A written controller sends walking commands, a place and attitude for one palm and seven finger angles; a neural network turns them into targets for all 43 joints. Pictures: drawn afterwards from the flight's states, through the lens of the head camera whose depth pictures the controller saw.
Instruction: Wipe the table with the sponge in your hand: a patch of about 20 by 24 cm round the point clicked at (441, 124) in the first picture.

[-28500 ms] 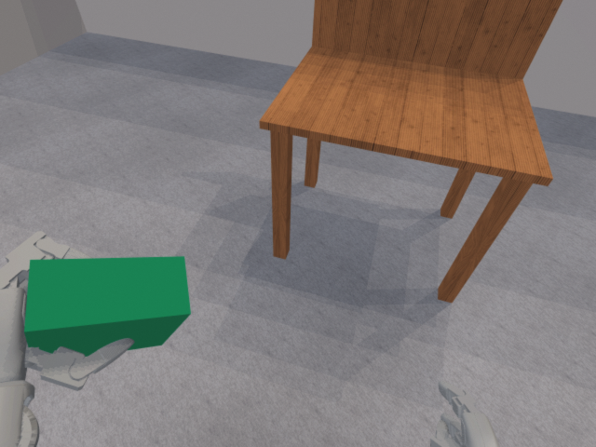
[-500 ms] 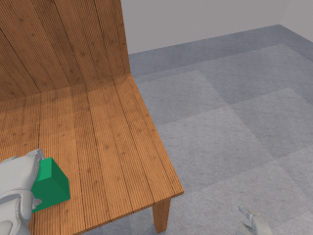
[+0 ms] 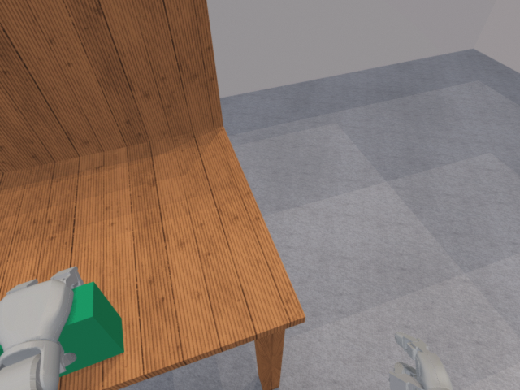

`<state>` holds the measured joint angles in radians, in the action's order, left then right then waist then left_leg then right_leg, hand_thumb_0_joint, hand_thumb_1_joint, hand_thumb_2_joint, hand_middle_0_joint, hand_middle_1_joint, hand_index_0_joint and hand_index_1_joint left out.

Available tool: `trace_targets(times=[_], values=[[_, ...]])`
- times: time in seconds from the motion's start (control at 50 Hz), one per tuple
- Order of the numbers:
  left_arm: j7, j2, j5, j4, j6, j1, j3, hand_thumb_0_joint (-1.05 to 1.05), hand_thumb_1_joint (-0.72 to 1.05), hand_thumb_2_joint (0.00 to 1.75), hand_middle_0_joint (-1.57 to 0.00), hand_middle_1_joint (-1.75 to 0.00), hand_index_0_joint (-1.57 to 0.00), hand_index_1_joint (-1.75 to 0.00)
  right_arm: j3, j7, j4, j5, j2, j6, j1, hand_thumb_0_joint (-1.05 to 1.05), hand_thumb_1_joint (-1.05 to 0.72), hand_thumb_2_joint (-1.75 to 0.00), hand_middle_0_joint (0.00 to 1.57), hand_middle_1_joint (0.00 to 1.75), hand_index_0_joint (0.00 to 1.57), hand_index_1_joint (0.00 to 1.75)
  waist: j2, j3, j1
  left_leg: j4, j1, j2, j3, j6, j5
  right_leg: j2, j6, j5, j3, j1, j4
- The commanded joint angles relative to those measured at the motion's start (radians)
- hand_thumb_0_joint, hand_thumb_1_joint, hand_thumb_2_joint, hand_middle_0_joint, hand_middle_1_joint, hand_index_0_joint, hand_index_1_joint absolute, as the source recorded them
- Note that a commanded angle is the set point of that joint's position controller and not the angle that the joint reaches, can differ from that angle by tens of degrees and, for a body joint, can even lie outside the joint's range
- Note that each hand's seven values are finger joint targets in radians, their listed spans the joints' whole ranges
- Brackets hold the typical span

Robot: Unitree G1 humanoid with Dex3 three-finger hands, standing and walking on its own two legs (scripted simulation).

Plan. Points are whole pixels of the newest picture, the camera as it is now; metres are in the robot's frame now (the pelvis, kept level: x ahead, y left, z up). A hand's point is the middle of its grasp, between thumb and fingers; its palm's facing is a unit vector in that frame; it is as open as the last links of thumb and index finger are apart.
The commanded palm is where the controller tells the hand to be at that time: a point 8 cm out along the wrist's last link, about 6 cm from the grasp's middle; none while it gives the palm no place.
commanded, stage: lift the sponge slowly off the table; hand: left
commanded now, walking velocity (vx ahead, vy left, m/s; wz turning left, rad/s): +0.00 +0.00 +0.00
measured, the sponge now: (71, 340) +0.18 +0.34 -0.04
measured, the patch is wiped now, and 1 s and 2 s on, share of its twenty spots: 1.00 1.00 1.00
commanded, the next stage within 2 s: bring the sponge back beside the body in 1.98 s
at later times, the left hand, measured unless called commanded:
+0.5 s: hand (56, 334) +0.17 +0.32 +0.02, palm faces -0.10 -0.07 -0.99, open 10.3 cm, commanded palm +0.15 +0.32 +0.08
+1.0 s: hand (34, 330) +0.16 +0.33 +0.05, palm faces -0.09 -0.07 -0.99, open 10.3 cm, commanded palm +0.15 +0.33 +0.11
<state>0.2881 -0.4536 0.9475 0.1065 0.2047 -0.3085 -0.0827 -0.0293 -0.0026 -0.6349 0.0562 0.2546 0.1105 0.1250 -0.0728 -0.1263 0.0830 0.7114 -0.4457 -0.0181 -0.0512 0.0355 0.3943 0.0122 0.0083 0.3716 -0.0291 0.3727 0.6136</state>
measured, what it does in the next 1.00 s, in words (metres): stands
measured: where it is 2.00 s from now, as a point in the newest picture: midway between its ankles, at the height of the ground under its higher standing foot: outside the picture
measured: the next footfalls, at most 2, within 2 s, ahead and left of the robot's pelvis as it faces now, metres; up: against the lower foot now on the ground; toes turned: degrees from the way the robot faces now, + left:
none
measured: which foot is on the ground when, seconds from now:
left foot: down 0.00-1.00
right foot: down 0.00-1.00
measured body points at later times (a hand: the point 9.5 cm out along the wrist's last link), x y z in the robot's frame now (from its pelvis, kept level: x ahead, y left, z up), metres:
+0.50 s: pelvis +0.00 +0.00 +0.01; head +0.02 -0.02 +0.45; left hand +0.17 +0.32 +0.07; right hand +0.21 -0.23 -0.09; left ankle -0.03 +0.10 -0.72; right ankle -0.04 -0.13 -0.72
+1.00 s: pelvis -0.01 +0.00 +0.01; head +0.00 -0.02 +0.46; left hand +0.17 +0.33 +0.10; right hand +0.22 -0.22 -0.08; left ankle -0.03 +0.10 -0.72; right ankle -0.04 -0.13 -0.72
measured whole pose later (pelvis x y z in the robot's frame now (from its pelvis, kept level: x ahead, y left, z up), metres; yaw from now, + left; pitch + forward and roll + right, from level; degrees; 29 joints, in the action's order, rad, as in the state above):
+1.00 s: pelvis -0.01 +0.00 +0.01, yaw +0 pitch +1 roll -2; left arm 0.14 -0.53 0.89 -0.03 0.18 -0.35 -0.10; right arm -0.01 -0.03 -0.65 0.04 0.25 0.11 0.07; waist -0.08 -0.03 0.11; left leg 0.59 -0.28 -0.02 -0.05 0.03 0.34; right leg 0.01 0.00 0.31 -0.03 0.20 0.49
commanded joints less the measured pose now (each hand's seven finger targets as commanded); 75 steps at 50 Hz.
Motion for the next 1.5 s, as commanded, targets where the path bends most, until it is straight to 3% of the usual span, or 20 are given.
trace_targets(times=[0.0,0.1,0.16,0.18,0.28,0.36,0.42,0.48,0.56,0.68,0.7,0.86,0.94,1.02,1.08,1.12,1.18,1.34,1.44,1.48], values=[[-0.038,-0.126,-0.012,-0.094,-0.012,-0.052,-0.013,0.0,0.1,1.3,-1.2,-1.6,-1.2,-1.6,-0.044,-0.013,0.157,-0.009,0.121,-0.051,-0.137,0.0,-0.9,-0.9,0.2,0.3,0.2,0.3,0.051,-0.088,0.0,-0.101,0.099,0.001,-0.015,0.015,-0.352,0.03,-0.076,-0.334,-0.018,-0.078,-0.058],[-0.041,-0.162,-0.014,-0.115,-0.018,-0.02,-0.044,0.0,0.1,1.3,-1.2,-1.6,-1.2,-1.6,-0.04,-0.019,0.151,-0.013,0.125,-0.049,-0.141,0.0,-0.9,-0.9,0.2,0.3,0.2,0.3,0.066,-0.049,-0.005,-0.114,0.094,0.002,-0.013,0.018,-0.332,0.03,-0.075,-0.326,-0.013,-0.077,-0.074],[-0.039,-0.182,-0.01,-0.142,-0.025,-0.013,-0.059,0.0,0.1,1.3,-1.2,-1.6,-1.2,-1.6,-0.041,-0.021,0.151,-0.013,0.122,-0.052,-0.147,0.0,-0.9,-0.9,0.2,0.3,0.2,0.3,0.021,-0.063,0.003,-0.115,0.116,0.0,-0.011,0.018,-0.349,0.028,-0.077,-0.34,-0.012,-0.089,-0.078],[-0.039,-0.208,-0.013,-0.152,-0.025,0.011,-0.089,0.0,0.1,1.3,-1.2,-1.6,-1.2,-1.6,-0.04,-0.025,0.151,-0.014,0.125,-0.05,-0.157,0.0,-0.9,-0.9,0.2,0.3,0.2,0.3,0.045,-0.073,0.006,-0.12,0.115,0.001,-0.016,0.018,-0.356,0.03,-0.078,-0.346,-0.001,-0.103,-0.081],[-0.038,-0.218,-0.014,-0.2,-0.035,0.026,-0.099,0.0,0.1,1.3,-1.2,-1.6,-1.2,-1.6,-0.04,-0.026,0.149,-0.016,0.123,-0.049,-0.17,0.0,-0.9,-0.9,0.2,0.3,0.2,0.3,0.008,-0.091,0.011,-0.124,0.146,0.003,-0.017,0.016,-0.406,0.027,-0.08,-0.383,0.003,-0.123,-0.081],[-0.03,-0.215,-0.018,-0.253,-0.048,-0.045,-0.104,0.0,0.1,1.3,-1.2,-1.6,-1.2,-1.6,-0.048,-0.02,0.146,-0.021,0.119,-0.054,-0.158,0.0,-0.9,-0.9,0.2,0.3,0.2,0.3,-0.006,-0.131,0.015,-0.109,0.18,0.006,-0.013,0.015,-0.481,0.021,-0.075,-0.459,0.001,-0.15,-0.077],[-0.021,-0.235,-0.024,-0.271,-0.046,-0.078,-0.133,0.0,0.1,1.3,-1.2,-1.6,-1.2,-1.6,-0.047,-0.019,0.144,-0.02,0.118,-0.051,-0.159,0.0,-0.9,-0.9,0.2,0.3,0.2,0.3,-0.006,-0.101,0.017,-0.115,0.177,0.009,-0.015,0.014,-0.481,0.022,-0.075,-0.451,-0.001,-0.145,-0.082],[-0.015,-0.253,-0.019,-0.319,-0.04,0.023,-0.14,0.0,0.1,1.3,-1.2,-1.6,-1.2,-1.6,-0.042,-0.025,0.148,-0.021,0.12,-0.046,-0.189,0.0,-0.9,-0.9,0.2,0.3,0.2,0.3,-0.011,-0.083,0.013,-0.133,0.185,0.012,-0.021,0.014,-0.445,0.028,-0.078,-0.399,0.005,-0.131,-0.09],[-0.013,-0.261,-0.014,-0.32,-0.038,0.016,-0.143,0.0,0.1,1.3,-1.2,-1.6,-1.2,-1.6,-0.044,-0.03,0.142,-0.024,0.118,-0.051,-0.18,0.0,-0.9,-0.9,0.2,0.3,0.2,0.3,-0.027,-0.106,0.02,-0.132,0.207,0.006,-0.017,0.015,-0.448,0.022,-0.078,-0.408,-0.001,-0.152,-0.094],[-0.039,-0.308,-0.025,-0.333,-0.027,0.087,-0.168,0.0,0.1,1.3,-1.2,-1.6,-1.2,-1.6,-0.029,-0.039,0.137,-0.017,0.118,-0.043,-0.214,0.0,-0.9,-0.9,0.2,0.3,0.2,0.3,-0.038,-0.069,0.015,-0.166,0.211,0.004,-0.027,0.015,-0.403,0.028,-0.082,-0.349,0.013,-0.166,-0.124],[-0.045,-0.292,-0.021,-0.334,-0.027,0.103,-0.144,0.0,0.1,1.3,-1.2,-1.6,-1.2,-1.6,-0.032,-0.04,0.135,-0.021,0.119,-0.045,-0.201,0.0,-0.9,-0.9,0.2,0.3,0.2,0.3,-0.043,-0.068,0.01,-0.164,0.221,0.002,-0.023,0.017,-0.39,0.026,-0.079,-0.332,0.0,-0.159,-0.125],[-0.093,-0.321,-0.045,-0.32,-0.029,0.054,-0.175,0.0,0.1,1.3,-1.2,-1.6,-1.2,-1.6,-0.027,-0.039,0.137,-0.02,0.124,-0.042,-0.205,0.0,-0.9,-0.9,0.2,0.3,0.2,0.3,-0.025,-0.045,0.021,-0.195,0.226,0.002,-0.021,0.017,-0.392,0.023,-0.078,-0.349,0.004,-0.198,-0.161],[-0.106,-0.34,-0.046,-0.343,-0.038,0.094,-0.185,0.0,0.1,1.3,-1.2,-1.6,-1.2,-1.6,-0.026,-0.041,0.14,-0.018,0.125,-0.044,-0.21,0.0,-0.9,-0.9,0.2,0.3,0.2,0.3,-0.054,-0.033,0.022,-0.212,0.236,0.003,-0.025,0.016,-0.378,0.027,-0.08,-0.307,0.001,-0.196,-0.175],[-0.111,-0.318,-0.054,-0.363,-0.045,0.09,-0.17,0.0,0.1,1.3,-1.2,-1.6,-1.2,-1.6,-0.027,-0.044,0.142,-0.017,0.125,-0.051,-0.21,0.0,-0.9,-0.9,0.2,0.3,0.2,0.3,-0.043,-0.053,0.019,-0.216,0.252,0.002,-0.023,0.017,-0.39,0.027,-0.077,-0.321,0.003,-0.209,-0.182],[-0.112,-0.359,-0.06,-0.371,-0.043,0.097,-0.211,0.0,0.1,1.3,-1.2,-1.6,-1.2,-1.6,-0.023,-0.046,0.144,-0.014,0.127,-0.05,-0.228,0.0,-0.9,-0.9,0.2,0.3,0.2,0.3,-0.035,-0.053,0.028,-0.23,0.249,0.001,-0.031,0.014,-0.386,0.03,-0.082,-0.32,0.02,-0.232,-0.188],[-0.112,-0.334,-0.055,-0.39,-0.041,0.115,-0.18,0.0,0.1,1.3,-1.2,-1.6,-1.2,-1.6,-0.026,-0.045,0.143,-0.015,0.125,-0.05,-0.219,0.0,-0.9,-0.9,0.2,0.3,0.2,0.3,-0.059,-0.058,0.023,-0.232,0.258,0.003,-0.025,0.014,-0.394,0.024,-0.078,-0.32,0.004,-0.229,-0.188],[-0.118,-0.359,-0.065,-0.394,-0.027,0.103,-0.207,0.0,0.1,1.3,-1.2,-1.6,-1.2,-1.6,-0.02,-0.046,0.143,-0.009,0.127,-0.046,-0.244,0.0,-0.9,-0.9,0.2,0.3,0.2,0.3,-0.057,-0.047,0.03,-0.24,0.263,0.0,-0.029,0.012,-0.401,0.028,-0.082,-0.334,0.023,-0.247,-0.198],[-0.15,-0.346,-0.077,-0.426,-0.005,0.096,-0.18,0.0,0.1,1.3,-1.2,-1.6,-1.2,-1.6,-0.02,-0.043,0.147,-0.009,0.129,-0.045,-0.23,0.0,-0.9,-0.9,0.2,0.3,0.2,0.3,-0.049,-0.047,0.024,-0.251,0.286,0.003,-0.026,0.016,-0.424,0.022,-0.074,-0.358,0.006,-0.267,-0.212],[-0.164,-0.37,-0.077,-0.448,0.003,0.071,-0.208,0.0,0.1,1.3,-1.2,-1.6,-1.2,-1.6,-0.018,-0.041,0.148,-0.01,0.129,-0.041,-0.231,0.0,-0.9,-0.9,0.2,0.3,0.2,0.3,-0.029,-0.042,0.032,-0.254,0.297,0.002,-0.026,0.015,-0.446,0.019,-0.076,-0.387,0.01,-0.287,-0.22],[-0.168,-0.382,-0.088,-0.499,0.005,0.072,-0.221,0.0,0.1,1.3,-1.2,-1.6,-1.2,-1.6,-0.012,-0.041,0.163,-0.006,0.127,-0.041,-0.26,0.0,-0.9,-0.9,0.2,0.3,0.2,0.3,-0.055,-0.042,0.033,-0.26,0.307,0.0,-0.027,0.013,-0.449,0.025,-0.081,-0.399,0.035,-0.3,-0.223]])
